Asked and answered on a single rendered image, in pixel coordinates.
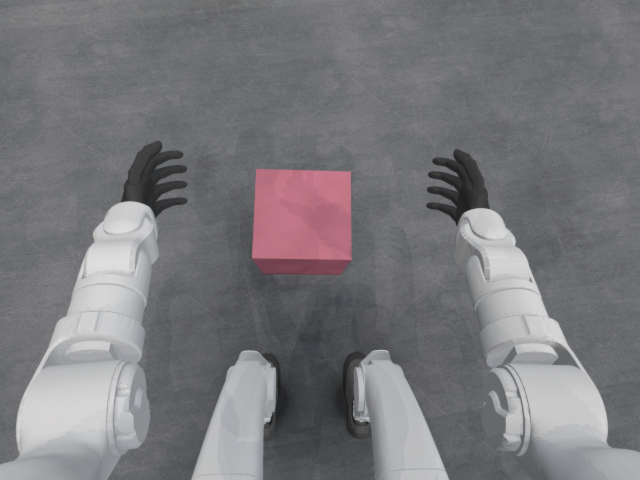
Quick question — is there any right robot upper arm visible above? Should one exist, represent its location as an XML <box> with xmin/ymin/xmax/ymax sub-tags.
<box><xmin>482</xmin><ymin>363</ymin><xmax>640</xmax><ymax>480</ymax></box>

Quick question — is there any robot right hand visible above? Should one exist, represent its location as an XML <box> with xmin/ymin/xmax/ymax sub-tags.
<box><xmin>426</xmin><ymin>149</ymin><xmax>490</xmax><ymax>226</ymax></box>

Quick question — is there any left robot forearm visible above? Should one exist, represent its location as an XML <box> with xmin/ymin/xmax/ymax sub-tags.
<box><xmin>16</xmin><ymin>201</ymin><xmax>159</xmax><ymax>453</ymax></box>

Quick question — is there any robot left hand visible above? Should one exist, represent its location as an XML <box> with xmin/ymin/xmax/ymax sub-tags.
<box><xmin>121</xmin><ymin>141</ymin><xmax>187</xmax><ymax>219</ymax></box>

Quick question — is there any left robot thigh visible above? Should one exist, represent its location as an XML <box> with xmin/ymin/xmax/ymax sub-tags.
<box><xmin>191</xmin><ymin>361</ymin><xmax>276</xmax><ymax>480</ymax></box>

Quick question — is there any left robot upper arm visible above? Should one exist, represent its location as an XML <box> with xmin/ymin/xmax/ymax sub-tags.
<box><xmin>0</xmin><ymin>360</ymin><xmax>150</xmax><ymax>480</ymax></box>

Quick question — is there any robot right shin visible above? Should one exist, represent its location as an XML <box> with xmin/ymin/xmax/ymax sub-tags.
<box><xmin>353</xmin><ymin>350</ymin><xmax>404</xmax><ymax>422</ymax></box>

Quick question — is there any right robot forearm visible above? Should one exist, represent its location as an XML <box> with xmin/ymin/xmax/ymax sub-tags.
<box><xmin>454</xmin><ymin>208</ymin><xmax>608</xmax><ymax>441</ymax></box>

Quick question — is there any carton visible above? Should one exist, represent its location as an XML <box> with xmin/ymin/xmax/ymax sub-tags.
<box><xmin>252</xmin><ymin>169</ymin><xmax>352</xmax><ymax>275</ymax></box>

